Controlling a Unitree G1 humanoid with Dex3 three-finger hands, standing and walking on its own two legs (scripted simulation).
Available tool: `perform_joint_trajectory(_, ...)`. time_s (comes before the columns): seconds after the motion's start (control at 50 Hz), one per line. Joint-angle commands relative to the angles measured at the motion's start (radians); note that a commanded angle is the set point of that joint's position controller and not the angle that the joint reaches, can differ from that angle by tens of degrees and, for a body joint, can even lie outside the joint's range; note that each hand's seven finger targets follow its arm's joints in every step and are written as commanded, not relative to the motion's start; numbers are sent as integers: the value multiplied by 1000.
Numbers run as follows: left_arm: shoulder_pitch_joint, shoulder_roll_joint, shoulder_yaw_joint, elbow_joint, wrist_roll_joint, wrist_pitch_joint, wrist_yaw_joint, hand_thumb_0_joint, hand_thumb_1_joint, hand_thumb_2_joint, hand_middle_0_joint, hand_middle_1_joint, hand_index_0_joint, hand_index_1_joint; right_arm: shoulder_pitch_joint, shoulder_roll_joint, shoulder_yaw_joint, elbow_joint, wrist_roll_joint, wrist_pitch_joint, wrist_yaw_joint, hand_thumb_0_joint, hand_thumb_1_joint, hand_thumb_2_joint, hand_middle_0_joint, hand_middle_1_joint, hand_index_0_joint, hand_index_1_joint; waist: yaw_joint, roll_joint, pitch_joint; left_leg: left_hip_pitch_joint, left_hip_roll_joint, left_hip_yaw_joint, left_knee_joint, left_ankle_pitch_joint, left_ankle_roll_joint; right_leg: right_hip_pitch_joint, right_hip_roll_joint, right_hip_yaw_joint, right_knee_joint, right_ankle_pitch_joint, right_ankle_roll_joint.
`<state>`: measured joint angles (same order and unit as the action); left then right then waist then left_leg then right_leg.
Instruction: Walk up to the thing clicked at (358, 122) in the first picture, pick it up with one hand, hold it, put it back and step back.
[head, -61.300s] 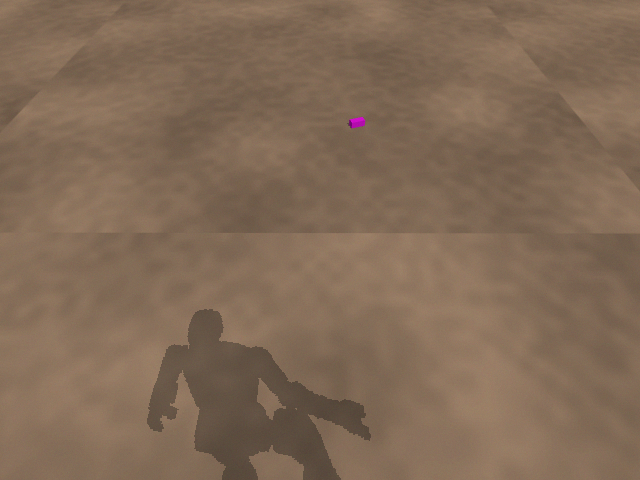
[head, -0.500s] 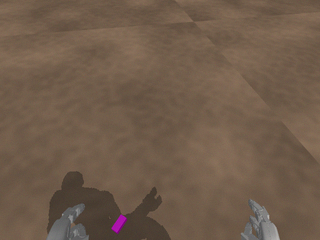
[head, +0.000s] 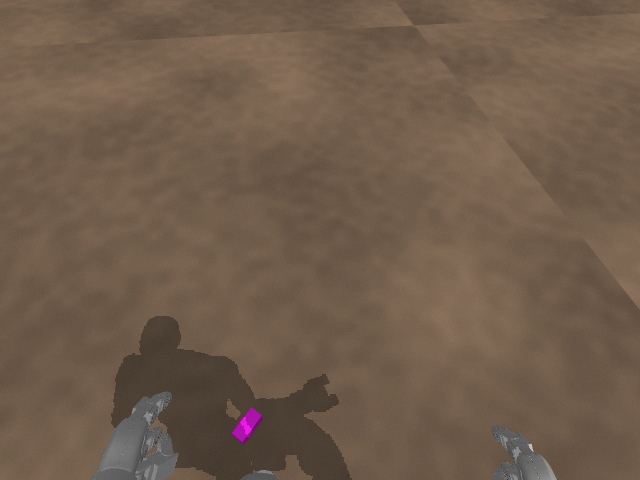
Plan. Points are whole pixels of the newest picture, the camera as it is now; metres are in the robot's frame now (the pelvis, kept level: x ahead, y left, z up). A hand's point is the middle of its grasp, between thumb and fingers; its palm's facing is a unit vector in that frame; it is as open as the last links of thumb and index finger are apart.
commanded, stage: stand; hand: left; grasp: from above
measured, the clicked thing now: (247, 425) +0.37 +0.22 -0.71
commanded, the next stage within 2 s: none
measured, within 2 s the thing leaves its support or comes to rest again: neither
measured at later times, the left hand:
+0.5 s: hand out of the picture +0.04 +0.25 -0.12, palm faces +0.02 -0.94 -0.33, open 7.4 cm
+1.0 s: hand out of the picture +0.04 +0.24 -0.11, palm faces +0.00 -0.94 -0.35, open 7.4 cm
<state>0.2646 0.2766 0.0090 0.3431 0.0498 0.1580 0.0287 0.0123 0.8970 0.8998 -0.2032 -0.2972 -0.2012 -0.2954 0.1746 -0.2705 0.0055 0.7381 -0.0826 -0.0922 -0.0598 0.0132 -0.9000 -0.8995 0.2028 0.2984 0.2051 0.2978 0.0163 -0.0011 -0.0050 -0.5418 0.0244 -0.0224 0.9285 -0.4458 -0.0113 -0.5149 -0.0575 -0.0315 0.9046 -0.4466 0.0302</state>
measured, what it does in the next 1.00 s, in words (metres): rises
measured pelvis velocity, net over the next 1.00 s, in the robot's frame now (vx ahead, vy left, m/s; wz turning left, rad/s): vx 0.00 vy -0.01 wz -0.01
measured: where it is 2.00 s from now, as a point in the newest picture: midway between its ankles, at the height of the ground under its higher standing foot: outside the picture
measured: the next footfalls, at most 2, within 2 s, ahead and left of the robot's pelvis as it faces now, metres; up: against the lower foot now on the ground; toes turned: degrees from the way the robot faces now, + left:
none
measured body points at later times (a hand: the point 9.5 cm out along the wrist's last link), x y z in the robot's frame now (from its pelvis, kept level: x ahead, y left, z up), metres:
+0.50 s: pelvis +0.00 +0.01 +0.05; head +0.00 +0.01 +0.50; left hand +0.04 +0.29 -0.09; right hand +0.07 -0.27 -0.09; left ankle +0.02 +0.13 -0.69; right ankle +0.01 -0.14 -0.69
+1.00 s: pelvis +0.00 -0.01 +0.05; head -0.01 -0.02 +0.50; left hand +0.04 +0.28 -0.08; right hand +0.05 -0.30 -0.09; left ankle +0.02 +0.13 -0.69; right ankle +0.01 -0.14 -0.69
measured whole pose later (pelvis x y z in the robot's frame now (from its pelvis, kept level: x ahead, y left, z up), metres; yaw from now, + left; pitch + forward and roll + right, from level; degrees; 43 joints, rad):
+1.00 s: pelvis +0.00 -0.01 +0.05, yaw -1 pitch -5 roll +0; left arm 0.16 0.30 0.03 1.14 0.03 0.00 0.02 0.01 0.90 0.90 -0.20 -0.30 -0.20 -0.30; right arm 0.16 -0.32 -0.04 1.13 -0.02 0.01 -0.01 0.01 -0.90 -0.90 0.20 0.30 0.20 0.30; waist 0.01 0.02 0.07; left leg -0.12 0.03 0.00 0.38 -0.18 -0.03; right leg -0.11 -0.04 -0.04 0.38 -0.19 0.03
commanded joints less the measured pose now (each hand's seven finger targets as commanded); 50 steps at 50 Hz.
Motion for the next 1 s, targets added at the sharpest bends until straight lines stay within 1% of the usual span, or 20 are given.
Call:
perform_joint_trajectory(0.0, -30, 172, 84, 108, 3, -119, 10, 0, 900, 900, -200, -300, -200, -301, -23, -169, -94, -36, 35, 5, 39, 0, -900, -900, 200, 300, 200, 300, 12, -60, -132, 165, -4, -24, -185, 275, 62, 156, -51, 107, -236, 251, -81)
perform_joint_trajectory(0.04, -72, 177, 85, 194, 4, -134, 15, 0, 900, 900, -200, -300, -200, -301, -25, -160, -96, 8, 33, 24, 47, 0, -900, -900, 200, 300, 200, 300, -1, -64, -97, 183, -5, -26, -227, 216, 64, 148, -62, 116, -287, 186, -75)
perform_joint_trajectory(0.06, -85, 172, 84, 225, -1, -141, 14, 0, 900, 900, -200, -300, -200, -301, -18, -172, -97, 25, 26, 27, 45, 0, -900, -900, 200, 300, 200, 300, -2, -13, -88, 212, 14, -47, -267, 221, 70, 143, -48, 95, -274, 184, -63)
perform_joint_trajectory(0.12, -81, 157, 81, 329, -4, -154, 12, 0, 900, 900, -200, -300, -200, -301, -35, -184, -100, 66, 25, 37, 44, 0, -900, -900, 200, 300, 200, 300, 10, 72, -45, 201, 49, -103, -379, 195, 75, 195, -17, 44, -285, 175, -44)
perform_joint_trajectory(0.14, -67, 156, 81, 366, -4, -158, 10, 0, 900, 900, -200, -300, -200, -301, -47, -187, -100, 78, 26, 41, 44, 0, -900, -900, 200, 300, 200, 300, 17, 72, -29, 191, 55, -116, -404, 156, 75, 215, -15, 39, -310, 163, -45)
perform_joint_trajectory(0.2, -73, 162, 80, 449, -7, -168, 9, 0, 900, 900, -200, -300, -200, -301, -35, -194, -98, 119, 34, 46, 35, 0, -900, -900, 200, 300, 200, 300, 9, 63, -41, 261, 66, -117, -440, 278, 65, 270, -23, 40, -346, 255, -42)
perform_joint_trajectory(0.22, -63, 169, 79, 476, -7, -172, 10, 0, 900, 900, -200, -300, -200, -301, -40, -194, -98, 136, 36, 48, 34, 0, -900, -900, 200, 300, 200, 300, 13, 33, -46, 287, 56, -96, -423, 333, 58, 290, -37, 50, -376, 308, -46)
perform_joint_trajectory(0.28, -70, 179, 74, 537, -14, -173, 13, 0, 900, 900, -200, -300, -200, -301, -17, -198, -96, 181, 42, 56, 27, 0, -900, -900, 200, 300, 200, 300, -2, 30, -27, 345, 54, -76, -459, 371, 48, 302, -46, 62, -430, 345, -49)
perform_joint_trajectory(0.32, -75, 183, 71, 572, -17, -172, 16, 0, 900, 900, -200, -300, -200, -301, -22, -200, -96, 206, 47, 60, 25, 0, -900, -900, 200, 300, 200, 300, -3, 31, -17, 361, 56, -72, -479, 371, 44, 328, -51, 63, -460, 354, -46)
perform_joint_trajectory(0.42, -90, 184, 63, 642, -17, -166, 15, 0, 900, 900, -200, -300, -200, -301, -30, -209, -92, 250, 52, 68, 24, 0, -900, -900, 200, 300, 200, 300, -4, 33, 37, 351, 69, -87, -586, 256, 40, 365, -44, 54, -517, 271, -32)
perform_joint_trajectory(0.44, -74, 181, 61, 658, -16, -168, 14, 0, 900, 900, -200, -300, -200, -301, -35, -208, -92, 259, 53, 67, 25, 0, -900, -900, 200, 300, 200, 300, 4, 24, 31, 378, 73, -86, -584, 279, 40, 367, -48, 57, -522, 276, -35)
perform_joint_trajectory(0.5, -87, 188, 59, 683, -17, -169, 11, 0, 900, 900, -200, -300, -200, -301, -28, -212, -90, 277, 52, 69, 27, 0, -900, -900, 200, 300, 200, 300, -3, 26, 51, 360, 73, -87, -622, 227, 37, 385, -51, 60, -547, 271, -31)
perform_joint_trajectory(0.54, -88, 195, 60, 695, -16, -171, 11, 0, 900, 900, -200, -300, -200, -301, -42, -213, -90, 283, 55, 68, 28, 0, -900, -900, 200, 300, 200, 300, 0, 13, 51, 389, 73, -83, -626, 248, 34, 371, -54, 63, -561, 277, -31)
perform_joint_trajectory(0.62, -90, 193, 56, 718, -14, -172, 9, 0, 900, 900, -200, -300, -200, -301, -56, -208, -86, 298, 54, 75, 34, 0, -900, -900, 200, 300, 200, 300, 4, -6, 85, 374, 70, -81, -641, 194, 29, 360, -51, 60, -594, 214, -26)
perform_joint_trajectory(0.66, -103, 204, 58, 720, -16, -173, 8, 0, 900, 900, -200, -300, -200, -301, -48, -215, -86, 303, 55, 77, 36, 0, -900, -900, 200, 300, 200, 300, -3, 9, 83, 359, 67, -79, -647, 164, 30, 374, -53, 66, -604, 204, -26)
perform_joint_trajectory(0.74, -120, 217, 61, 727, -18, -176, 8, 0, 900, 900, -200, -300, -200, -301, -54, -209, -82, 308, 55, 77, 38, 0, -900, -900, 200, 300, 200, 300, -7, 5, 67, 378, 71, -71, -641, 187, 31, 371, -63, 79, -616, 200, -31)
perform_joint_trajectory(0.82, -109, 215, 58, 740, -20, -174, 2, 0, 900, 900, -200, -300, -200, -301, -57, -217, -78, 318, 57, 76, 39, 0, -900, -900, 200, 300, 200, 300, -2, 14, 81, 369, 77, -77, -656, 146, 27, 358, -56, 79, -617, 182, -33)
perform_joint_trajectory(0.9, -128, 222, 57, 737, -24, -181, 1, 0, 900, 900, -200, -300, -200, -301, -56, -220, -72, 325, 59, 73, 42, 0, -900, -900, 200, 300, 200, 300, -4, 2, 54, 398, 78, -64, -636, 232, 28, 377, -66, 92, -626, 222, -34)
perform_joint_trajectory(0.96, -131, 233, 59, 745, -24, -179, 1, 0, 900, 900, -200, -300, -200, -301, -56, -222, -70, 326, 61, 75, 41, 0, -900, -900, 200, 300, 200, 300, -9, -20, 67, 406, 78, -62, -638, 228, 26, 354, -64, 93, -638, 198, -34)
perform_joint_trajectory(0.98, -144, 232, 60, 743, -26, -179, 1, 0, 900, 900, -200, -300, -200, -301, -47, -225, -68, 329, 60, 76, 41, 0, -900, -900, 200, 300, 200, 300, -16, -4, 63, 396, 77, -57, -632, 225, 29, 366, -66, 97, -641, 216, -35)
